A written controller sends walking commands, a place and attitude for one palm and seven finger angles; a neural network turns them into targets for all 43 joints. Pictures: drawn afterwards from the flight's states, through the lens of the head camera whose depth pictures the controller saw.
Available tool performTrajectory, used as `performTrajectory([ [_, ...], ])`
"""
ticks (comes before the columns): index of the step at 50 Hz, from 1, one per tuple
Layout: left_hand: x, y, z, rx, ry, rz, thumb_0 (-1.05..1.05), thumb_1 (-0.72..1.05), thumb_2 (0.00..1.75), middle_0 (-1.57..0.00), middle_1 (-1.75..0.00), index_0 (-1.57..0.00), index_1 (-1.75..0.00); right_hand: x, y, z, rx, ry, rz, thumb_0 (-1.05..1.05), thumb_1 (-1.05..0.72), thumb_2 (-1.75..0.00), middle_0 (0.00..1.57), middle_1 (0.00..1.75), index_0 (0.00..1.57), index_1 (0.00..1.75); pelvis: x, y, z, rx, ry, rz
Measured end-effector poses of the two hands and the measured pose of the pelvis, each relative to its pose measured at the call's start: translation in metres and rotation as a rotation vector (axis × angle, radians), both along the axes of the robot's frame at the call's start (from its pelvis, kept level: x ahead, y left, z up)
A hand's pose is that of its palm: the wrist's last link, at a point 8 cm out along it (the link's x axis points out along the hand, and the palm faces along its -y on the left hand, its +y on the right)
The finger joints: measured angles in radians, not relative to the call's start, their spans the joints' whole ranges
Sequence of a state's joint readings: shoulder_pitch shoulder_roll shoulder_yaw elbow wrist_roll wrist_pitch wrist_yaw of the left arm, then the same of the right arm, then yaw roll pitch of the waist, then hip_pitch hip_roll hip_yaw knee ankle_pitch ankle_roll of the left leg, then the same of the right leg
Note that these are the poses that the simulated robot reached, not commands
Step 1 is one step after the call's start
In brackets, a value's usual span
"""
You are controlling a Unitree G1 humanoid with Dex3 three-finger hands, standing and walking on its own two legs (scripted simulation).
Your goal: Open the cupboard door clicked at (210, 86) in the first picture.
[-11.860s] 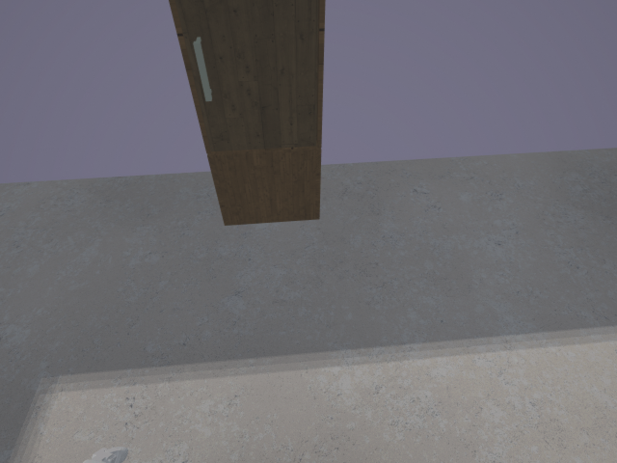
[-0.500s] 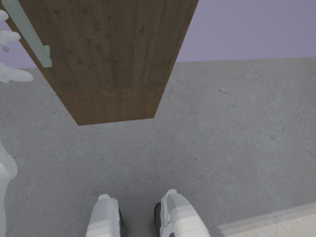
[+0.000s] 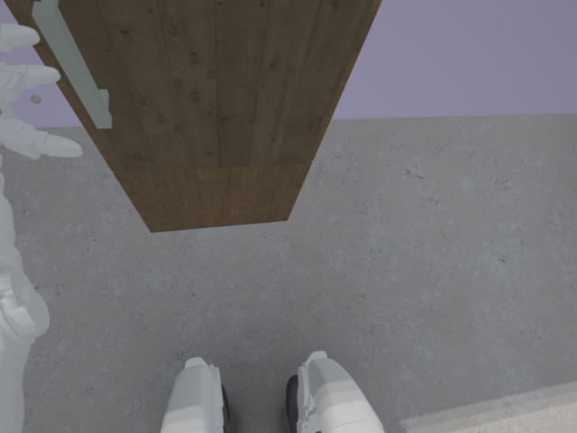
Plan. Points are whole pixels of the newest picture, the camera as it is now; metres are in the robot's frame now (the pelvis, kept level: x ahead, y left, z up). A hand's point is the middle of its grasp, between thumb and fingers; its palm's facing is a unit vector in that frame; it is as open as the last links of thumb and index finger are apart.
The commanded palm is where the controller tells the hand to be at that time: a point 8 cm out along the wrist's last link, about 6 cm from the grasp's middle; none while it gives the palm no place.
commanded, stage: slide the fingers in behind the handle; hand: left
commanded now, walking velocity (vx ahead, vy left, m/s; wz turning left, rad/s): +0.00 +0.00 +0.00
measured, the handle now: (81, 64) +0.56 +0.22 +0.07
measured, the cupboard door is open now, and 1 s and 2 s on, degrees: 0 0 0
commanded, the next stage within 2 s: close the thumb around the handle in 1.68 s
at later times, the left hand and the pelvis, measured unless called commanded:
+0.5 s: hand (48, 104) +0.51 +0.25 +0.06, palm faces +0.06 -1.00 -0.02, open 14.2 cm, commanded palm +0.50 +0.27 +0.06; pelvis +0.00 -0.01 +0.00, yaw +1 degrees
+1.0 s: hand (87, 101) +0.52 +0.21 +0.06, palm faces +0.06 -1.00 -0.01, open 13.9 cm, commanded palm +0.50 +0.24 +0.06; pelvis +0.00 -0.01 +0.00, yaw +1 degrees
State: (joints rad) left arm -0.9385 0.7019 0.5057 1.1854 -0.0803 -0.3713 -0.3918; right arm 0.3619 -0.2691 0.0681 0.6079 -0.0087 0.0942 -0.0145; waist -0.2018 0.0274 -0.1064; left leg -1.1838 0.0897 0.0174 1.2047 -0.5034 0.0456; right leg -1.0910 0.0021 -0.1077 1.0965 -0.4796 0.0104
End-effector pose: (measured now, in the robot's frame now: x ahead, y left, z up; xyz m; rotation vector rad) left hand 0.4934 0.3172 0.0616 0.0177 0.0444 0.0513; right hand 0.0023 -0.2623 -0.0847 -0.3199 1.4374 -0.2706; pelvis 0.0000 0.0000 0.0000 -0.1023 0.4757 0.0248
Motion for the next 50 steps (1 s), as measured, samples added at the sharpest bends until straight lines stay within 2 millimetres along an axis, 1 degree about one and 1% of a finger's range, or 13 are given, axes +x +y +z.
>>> performTrajectory([
  [8,-0.001,-0.003,0.0,0.002,0.004,0.014,-0.01,-0.5,0.3,-0.3,-1.2,-0.29,-1.2,-0.003,0.002,0.0,0.012,0.003,-0.01,0.01,-0.91,-0.9,0.2,0.3,0.2,0.3,0.001,-0.001,0.002,0.003,-0.007,-0.002],
  [22,-0.007,-0.01,0.0,-0.008,-0.01,0.025,-0.01,-0.5,0.3,-0.3,-1.2,-0.26,-1.2,-0.001,-0.007,0.001,0.004,0.008,-0.001,0.01,-0.91,-0.9,0.2,0.3,0.2,0.3,0.001,-0.005,0.002,0.005,-0.012,0.006],
  [26,-0.008,-0.018,0.001,0.0,-0.012,0.005,-0.01,-0.5,0.3,-0.3,-1.2,-0.26,-1.2,0.002,-0.008,0.001,0.007,0.003,0.005,0.01,-0.91,-0.9,0.2,0.3,0.2,0.3,0.001,-0.006,0.003,0.006,-0.016,0.009],
  [31,-0.004,-0.033,0.0,-0.021,-0.009,-0.005,-0.01,-0.5,0.3,-0.3,-1.2,-0.28,-1.2,0.005,-0.008,0.0,0.01,-0.017,0.006,0.01,-0.91,-0.9,0.2,0.3,0.2,0.3,0.0,-0.007,0.003,0.009,-0.019,0.008],
  [35,-0.003,-0.034,-0.001,-0.015,-0.013,0.02,-0.01,-0.5,0.3,-0.3,-1.2,-0.31,-1.23,0.006,-0.008,-0.002,0.015,-0.037,0.005,0.01,-0.91,-0.9,0.2,0.3,0.2,0.3,-0.001,-0.009,0.001,0.012,-0.02,0.004],
  [41,-0.002,-0.041,0.0,0.0,-0.014,0.001,-0.01,-0.5,0.3,-0.3,-1.2,-0.31,-1.22,0.001,-0.006,-0.006,0.031,-0.025,-0.002,0.01,-0.91,-0.9,0.2,0.3,0.2,0.3,-0.002,-0.01,0.0,0.014,-0.019,0.003],
  [46,-0.002,-0.045,0.0,-0.006,-0.016,0.02,-0.01,-0.5,0.3,-0.3,-1.2,-0.31,-1.23,-0.004,-0.006,-0.008,0.039,-0.01,-0.003,0.01,-0.91,-0.9,0.2,0.3,0.2,0.3,-0.003,-0.011,0.0,0.016,-0.016,0.005],
  [50,-0.001,-0.054,-0.001,-0.005,-0.014,0.013,-0.01,-0.5,0.3,-0.3,-1.2,-0.31,-1.23,-0.007,-0.007,-0.009,0.045,0.001,-0.003,0.01,-0.91,-0.9,0.2,0.3,0.2,0.3,-0.003,-0.012,0.0,0.018,-0.016,0.007],
])
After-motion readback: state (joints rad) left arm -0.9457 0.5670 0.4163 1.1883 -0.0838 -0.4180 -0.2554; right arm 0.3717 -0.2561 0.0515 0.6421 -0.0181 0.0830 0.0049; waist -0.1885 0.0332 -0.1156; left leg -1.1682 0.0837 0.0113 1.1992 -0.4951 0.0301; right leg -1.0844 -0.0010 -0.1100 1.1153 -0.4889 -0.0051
